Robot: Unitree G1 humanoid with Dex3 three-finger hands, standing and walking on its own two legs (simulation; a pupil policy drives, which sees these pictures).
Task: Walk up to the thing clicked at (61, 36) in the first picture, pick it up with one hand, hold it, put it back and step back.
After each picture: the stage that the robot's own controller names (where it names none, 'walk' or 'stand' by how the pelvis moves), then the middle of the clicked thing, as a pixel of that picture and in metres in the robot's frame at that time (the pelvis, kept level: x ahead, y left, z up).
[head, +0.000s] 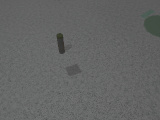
stand; (60, 43) +1.30 +0.29 -0.65
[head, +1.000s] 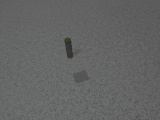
walk; (69, 48) +1.20 +0.29 -0.65
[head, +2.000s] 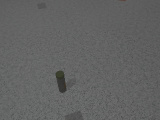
walk; (61, 82) +0.75 +0.25 -0.64
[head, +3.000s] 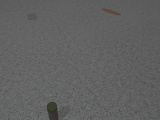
walk; (53, 113) +0.50 +0.22 -0.63
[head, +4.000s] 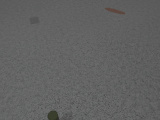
stand; out of the picture +0.44 +0.24 -0.65
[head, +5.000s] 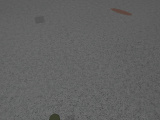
stand; out of the picture +0.41 +0.22 -0.65
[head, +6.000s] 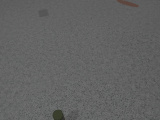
stand; out of the picture +0.41 +0.21 -0.65
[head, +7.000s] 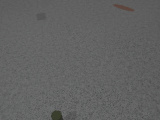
stand; out of the picture +0.42 +0.22 -0.66
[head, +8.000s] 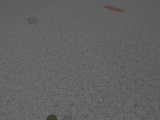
stand; out of the picture +0.40 +0.25 -0.66
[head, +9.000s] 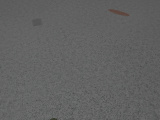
stand; out of the picture +0.39 +0.23 -0.66
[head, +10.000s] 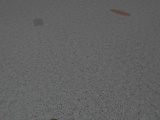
stand; out of the picture +0.39 +0.23 -0.66
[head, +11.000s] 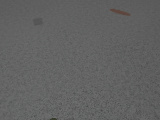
go down; out of the picture +0.39 +0.23 -0.66
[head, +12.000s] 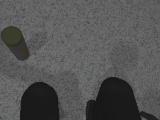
go down; (18, 46) +0.49 +0.23 -0.28
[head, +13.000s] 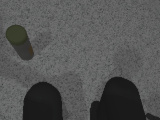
approach; (22, 45) +0.49 +0.23 -0.26
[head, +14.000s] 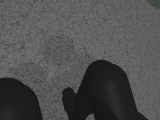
close in; out of the picture +0.48 +0.28 -0.17
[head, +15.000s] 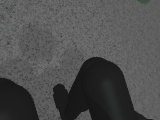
close; out of the picture +0.47 +0.29 -0.17
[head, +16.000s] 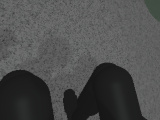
lift; out of the picture +0.40 +0.26 -0.15
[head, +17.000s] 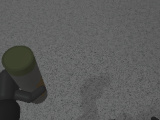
lift; (30, 80) +0.33 +0.18 +0.04
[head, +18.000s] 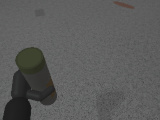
hold; (40, 81) +0.33 +0.16 +0.06
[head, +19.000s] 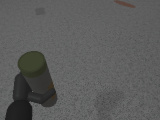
hold; (41, 83) +0.33 +0.16 +0.05
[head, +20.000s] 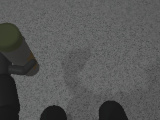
crouch; (20, 55) +0.42 +0.20 -0.03
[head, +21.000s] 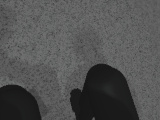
lower; out of the picture +0.50 +0.26 -0.11
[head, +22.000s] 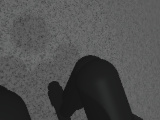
lower; out of the picture +0.48 +0.29 -0.18
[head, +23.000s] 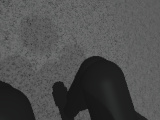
lower; out of the picture +0.47 +0.29 -0.17
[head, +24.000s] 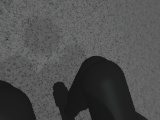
lower; out of the picture +0.47 +0.29 -0.17
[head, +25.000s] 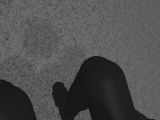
lower; out of the picture +0.46 +0.29 -0.17
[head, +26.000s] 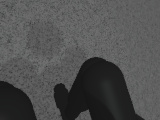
open; out of the picture +0.47 +0.26 -0.18
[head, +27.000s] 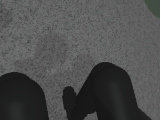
stand; out of the picture +0.48 +0.25 -0.19
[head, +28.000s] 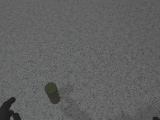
stand; (53, 94) +0.44 +0.18 -0.51
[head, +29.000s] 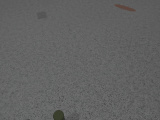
stand; out of the picture +0.43 +0.18 -0.60
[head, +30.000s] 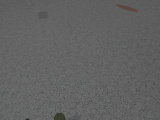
stand; out of the picture +0.40 +0.17 -0.60
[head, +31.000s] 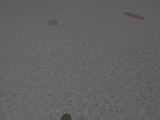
stand; out of the picture +0.44 +0.17 -0.65
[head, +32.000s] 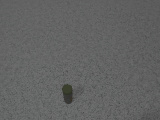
walk; (67, 94) +0.49 +0.11 -0.64
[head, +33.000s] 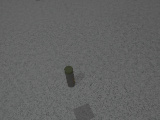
walk; (70, 77) +0.74 +0.19 -0.63
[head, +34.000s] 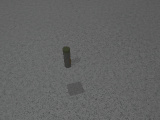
stand; (67, 57) +1.05 +0.20 -0.63
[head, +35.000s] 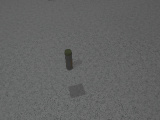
stand; (68, 60) +1.05 +0.19 -0.65
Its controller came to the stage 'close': yes
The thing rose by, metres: 0.69
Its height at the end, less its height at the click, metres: +0.00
